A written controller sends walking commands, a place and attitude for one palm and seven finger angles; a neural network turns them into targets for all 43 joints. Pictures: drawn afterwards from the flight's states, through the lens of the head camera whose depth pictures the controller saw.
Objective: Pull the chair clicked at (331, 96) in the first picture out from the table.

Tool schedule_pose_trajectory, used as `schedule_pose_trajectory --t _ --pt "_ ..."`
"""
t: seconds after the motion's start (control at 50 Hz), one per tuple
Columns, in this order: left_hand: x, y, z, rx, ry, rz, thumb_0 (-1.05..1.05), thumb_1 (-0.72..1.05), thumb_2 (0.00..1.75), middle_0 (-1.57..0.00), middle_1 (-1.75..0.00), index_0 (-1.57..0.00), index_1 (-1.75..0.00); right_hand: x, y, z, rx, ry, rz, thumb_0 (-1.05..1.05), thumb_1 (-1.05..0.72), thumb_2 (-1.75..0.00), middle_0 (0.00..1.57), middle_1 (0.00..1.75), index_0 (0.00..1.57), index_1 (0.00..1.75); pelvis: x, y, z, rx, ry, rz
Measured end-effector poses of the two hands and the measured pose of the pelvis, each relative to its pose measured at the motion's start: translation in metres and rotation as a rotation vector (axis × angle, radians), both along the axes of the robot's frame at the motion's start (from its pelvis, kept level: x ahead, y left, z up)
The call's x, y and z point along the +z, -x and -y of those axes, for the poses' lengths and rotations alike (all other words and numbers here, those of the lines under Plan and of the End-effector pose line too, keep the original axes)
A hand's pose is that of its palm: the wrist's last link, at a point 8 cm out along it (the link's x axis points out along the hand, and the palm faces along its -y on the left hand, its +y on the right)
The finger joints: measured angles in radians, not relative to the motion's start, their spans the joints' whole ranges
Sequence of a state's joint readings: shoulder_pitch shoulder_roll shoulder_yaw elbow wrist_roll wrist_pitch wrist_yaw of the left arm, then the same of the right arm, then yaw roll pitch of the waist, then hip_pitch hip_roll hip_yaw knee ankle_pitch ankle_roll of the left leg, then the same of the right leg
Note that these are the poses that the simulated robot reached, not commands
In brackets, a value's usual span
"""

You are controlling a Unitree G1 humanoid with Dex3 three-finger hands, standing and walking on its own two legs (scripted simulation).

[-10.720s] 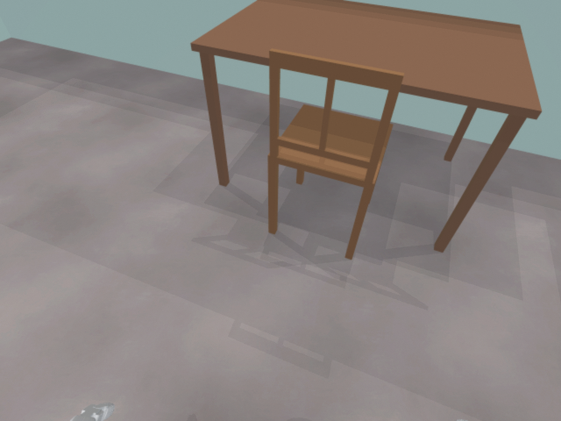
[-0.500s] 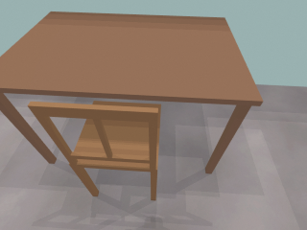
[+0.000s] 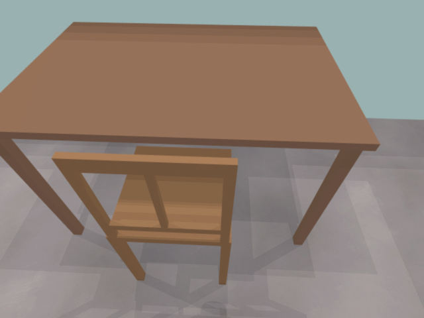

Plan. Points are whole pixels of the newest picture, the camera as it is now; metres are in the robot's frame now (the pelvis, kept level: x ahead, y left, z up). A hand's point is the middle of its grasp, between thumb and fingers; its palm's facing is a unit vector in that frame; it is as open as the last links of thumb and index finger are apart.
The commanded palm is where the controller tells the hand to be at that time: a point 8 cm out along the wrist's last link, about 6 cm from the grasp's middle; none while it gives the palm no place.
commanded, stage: come to a stop and stand still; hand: left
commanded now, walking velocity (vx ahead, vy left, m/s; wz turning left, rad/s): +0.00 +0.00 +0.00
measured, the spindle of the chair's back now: (157, 202) +0.40 +0.17 -0.10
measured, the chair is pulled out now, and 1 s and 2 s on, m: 0.00 0.00 0.00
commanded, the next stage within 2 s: look again from close up in 0.62 s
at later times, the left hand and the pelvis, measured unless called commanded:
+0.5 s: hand out of the picture +0.04 +0.17 -0.17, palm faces +0.00 -0.98 -0.20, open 7.4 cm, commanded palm none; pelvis +0.02 -0.01 +0.00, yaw -1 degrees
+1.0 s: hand out of the picture +0.02 +0.15 -0.17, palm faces +0.00 -0.98 -0.19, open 7.4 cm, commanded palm none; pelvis +0.02 -0.02 +0.01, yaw +0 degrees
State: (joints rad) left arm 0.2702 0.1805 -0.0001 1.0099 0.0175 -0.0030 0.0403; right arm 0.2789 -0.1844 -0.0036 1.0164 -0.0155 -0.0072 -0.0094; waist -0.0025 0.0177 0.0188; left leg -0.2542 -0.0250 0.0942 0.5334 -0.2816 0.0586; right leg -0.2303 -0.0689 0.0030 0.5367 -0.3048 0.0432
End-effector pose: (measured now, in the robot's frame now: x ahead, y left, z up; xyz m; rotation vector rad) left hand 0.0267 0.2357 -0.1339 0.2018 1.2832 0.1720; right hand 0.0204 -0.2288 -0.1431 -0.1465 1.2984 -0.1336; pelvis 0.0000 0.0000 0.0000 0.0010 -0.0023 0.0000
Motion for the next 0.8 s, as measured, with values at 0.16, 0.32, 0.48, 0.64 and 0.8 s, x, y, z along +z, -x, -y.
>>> schedule_pose_trajectory --t 0.16,0.32,0.48,0.64,0.8 --pt "-0.003 -0.004 0.002 -0.001 0.015 -0.035 0.00 0.90 0.90 -0.19 -0.30 -0.20 -0.30 0.005 -0.022 0.001 0.007 0.015 0.022 0.01 -0.93 -0.89 0.20 0.30 0.20 0.30 0.002 -0.010 -0.001 -0.006 -0.004 0.001" --pt "-0.007 -0.006 0.013 -0.002 0.039 -0.056 0.00 0.90 0.90 -0.19 -0.30 -0.20 -0.30 0.008 -0.035 0.006 0.009 0.021 0.026 0.01 -0.92 -0.89 0.20 0.30 0.20 0.30 0.003 -0.018 0.004 -0.008 -0.003 0.003" --pt "-0.007 -0.007 0.021 -0.003 0.047 -0.067 0.00 0.90 0.90 -0.20 -0.30 -0.20 -0.30 0.009 -0.036 0.010 0.001 0.023 0.011 0.01 -0.92 -0.89 0.20 0.30 0.20 0.30 0.004 -0.022 0.009 -0.010 -0.004 0.005" --pt "-0.006 -0.007 0.024 -0.004 0.044 -0.068 0.00 0.90 0.90 -0.20 -0.30 -0.20 -0.30 0.009 -0.027 0.014 -0.010 0.022 -0.016 0.01 -0.92 -0.89 0.20 0.30 0.20 0.30 0.006 -0.024 0.014 -0.011 -0.005 0.010" --pt "-0.005 -0.003 0.029 -0.001 0.045 -0.073 0.00 0.90 0.90 -0.19 -0.30 -0.20 -0.30 0.008 -0.014 0.016 -0.018 0.016 -0.047 0.01 -0.92 -0.89 0.20 0.30 0.20 0.30 0.007 -0.022 0.018 -0.009 -0.005 0.013"
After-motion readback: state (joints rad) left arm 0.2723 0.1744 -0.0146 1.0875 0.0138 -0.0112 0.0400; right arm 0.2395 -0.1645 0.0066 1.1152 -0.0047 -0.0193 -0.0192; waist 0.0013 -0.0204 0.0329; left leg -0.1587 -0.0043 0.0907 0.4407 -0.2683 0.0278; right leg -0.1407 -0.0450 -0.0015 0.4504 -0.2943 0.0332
